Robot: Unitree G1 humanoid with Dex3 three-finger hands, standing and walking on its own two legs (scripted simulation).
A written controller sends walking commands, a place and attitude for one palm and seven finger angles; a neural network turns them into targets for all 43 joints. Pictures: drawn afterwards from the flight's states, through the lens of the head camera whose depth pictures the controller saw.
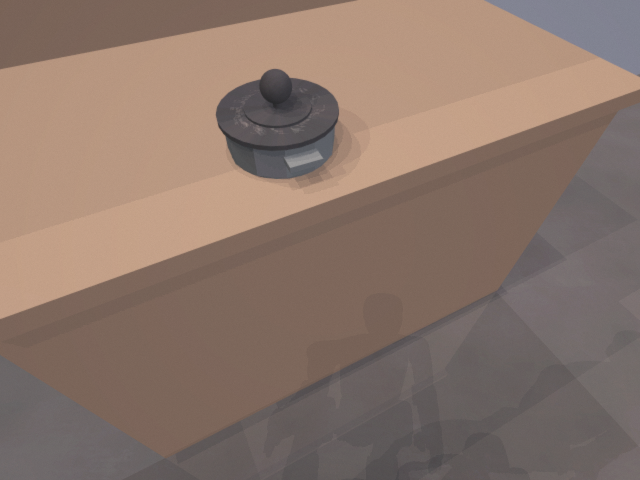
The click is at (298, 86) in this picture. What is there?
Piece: lid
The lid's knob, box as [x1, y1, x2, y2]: [259, 69, 291, 103]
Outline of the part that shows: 271,69 262,75 259,87 265,99 273,103 279,103 284,101 289,96 291,91 291,82 288,76 283,71 279,69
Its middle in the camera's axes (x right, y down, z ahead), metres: -0.07 -0.23 +0.57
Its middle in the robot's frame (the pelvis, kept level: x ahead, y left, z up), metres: +0.61 +0.10 +0.17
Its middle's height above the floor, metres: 0.94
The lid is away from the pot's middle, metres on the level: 0.00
